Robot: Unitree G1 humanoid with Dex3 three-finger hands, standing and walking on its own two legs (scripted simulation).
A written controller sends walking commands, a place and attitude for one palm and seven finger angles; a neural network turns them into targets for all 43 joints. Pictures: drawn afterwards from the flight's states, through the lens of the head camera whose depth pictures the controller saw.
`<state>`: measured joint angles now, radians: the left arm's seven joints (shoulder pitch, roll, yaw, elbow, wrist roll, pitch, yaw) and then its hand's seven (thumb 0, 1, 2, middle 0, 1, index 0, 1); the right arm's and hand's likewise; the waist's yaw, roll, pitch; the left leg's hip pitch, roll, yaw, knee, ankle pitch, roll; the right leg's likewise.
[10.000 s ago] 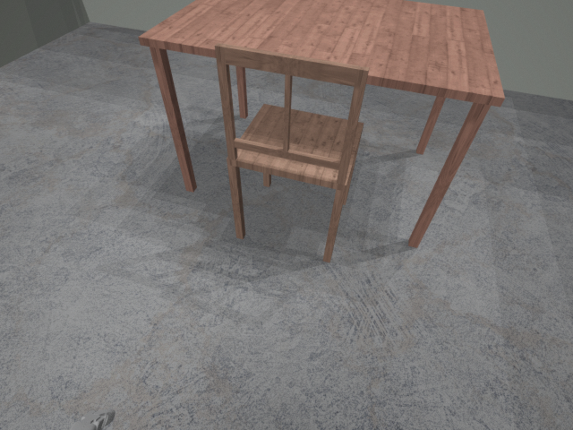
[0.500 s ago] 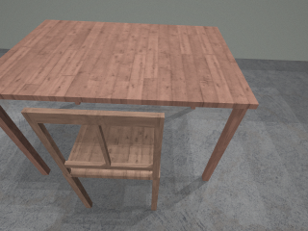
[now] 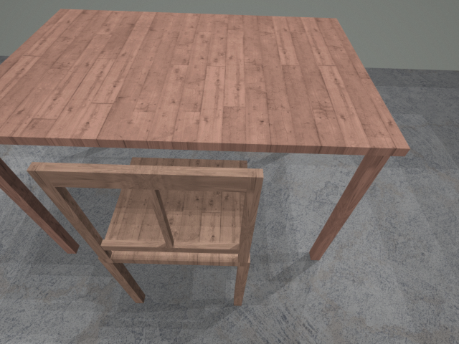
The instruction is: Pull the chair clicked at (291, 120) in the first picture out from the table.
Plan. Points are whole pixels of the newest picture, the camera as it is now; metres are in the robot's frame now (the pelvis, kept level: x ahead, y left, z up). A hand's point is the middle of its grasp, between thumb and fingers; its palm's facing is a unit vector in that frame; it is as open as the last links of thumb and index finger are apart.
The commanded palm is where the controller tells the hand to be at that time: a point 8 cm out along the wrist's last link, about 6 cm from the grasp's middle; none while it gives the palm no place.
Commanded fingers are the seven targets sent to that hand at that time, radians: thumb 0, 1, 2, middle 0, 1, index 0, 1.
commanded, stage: come to a stop and stand still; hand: left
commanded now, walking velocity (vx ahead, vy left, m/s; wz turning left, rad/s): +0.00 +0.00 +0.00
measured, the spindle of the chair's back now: (162, 219) +0.39 +0.18 -0.09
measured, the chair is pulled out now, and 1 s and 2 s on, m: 0.00 0.00 0.00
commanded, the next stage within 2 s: look again from close up in 0.80 s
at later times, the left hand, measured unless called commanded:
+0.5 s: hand out of the picture -0.03 +0.19 -0.17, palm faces +0.00 -0.98 -0.22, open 7.4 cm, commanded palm none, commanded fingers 0.00 0.90 0.90 -0.20 -0.30 -0.20 -0.30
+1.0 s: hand out of the picture -0.05 +0.18 -0.17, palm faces +0.00 -0.98 -0.20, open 7.4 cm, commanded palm none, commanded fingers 0.00 0.90 0.90 -0.20 -0.30 -0.20 -0.30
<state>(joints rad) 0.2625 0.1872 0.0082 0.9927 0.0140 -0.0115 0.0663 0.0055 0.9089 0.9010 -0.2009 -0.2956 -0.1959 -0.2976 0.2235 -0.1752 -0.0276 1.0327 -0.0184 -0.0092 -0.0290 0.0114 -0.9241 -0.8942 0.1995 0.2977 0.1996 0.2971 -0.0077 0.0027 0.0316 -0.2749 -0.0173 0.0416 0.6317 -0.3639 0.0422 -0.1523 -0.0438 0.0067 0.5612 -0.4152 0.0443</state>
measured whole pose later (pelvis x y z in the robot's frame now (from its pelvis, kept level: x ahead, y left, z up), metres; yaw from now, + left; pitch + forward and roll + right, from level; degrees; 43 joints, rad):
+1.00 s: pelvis -0.05 +0.00 +0.01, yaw +0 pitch -1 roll +0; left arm 0.28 0.16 0.00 1.08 0.02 -0.01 0.04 0.01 0.91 0.90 -0.20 -0.30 -0.20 -0.30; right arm 0.24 -0.15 -0.01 1.13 -0.01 0.00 -0.01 0.01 -0.92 -0.89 0.20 0.30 0.20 0.30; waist -0.01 -0.01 0.07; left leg -0.25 -0.03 0.05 0.47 -0.20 0.05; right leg -0.16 -0.05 0.02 0.46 -0.28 0.05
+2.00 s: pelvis -0.05 -0.03 +0.01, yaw -1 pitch -1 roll +0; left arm 0.28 0.14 0.01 1.10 0.02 -0.01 0.04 0.00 0.91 0.90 -0.20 -0.30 -0.20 -0.30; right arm 0.24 -0.15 -0.01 1.15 -0.01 0.00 -0.02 0.01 -0.92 -0.89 0.20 0.30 0.20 0.30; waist -0.01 0.00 0.06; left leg -0.23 0.01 0.04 0.45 -0.20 0.00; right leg -0.15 -0.01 0.01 0.46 -0.29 0.01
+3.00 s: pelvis -0.07 -0.03 -0.09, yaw +1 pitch +16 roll -3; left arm 0.46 0.22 0.19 -0.06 -0.25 -0.49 -0.18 0.00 -0.04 0.50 -0.10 -0.15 -0.10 -0.15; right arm 0.27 -0.23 -0.04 0.60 0.01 -0.17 -0.05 0.01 -0.91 -0.89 0.20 0.30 0.20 0.30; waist -0.02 0.03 -0.16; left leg -1.02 0.04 -0.04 1.21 -0.48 -0.01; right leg -0.89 0.01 -0.06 1.18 -0.58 0.00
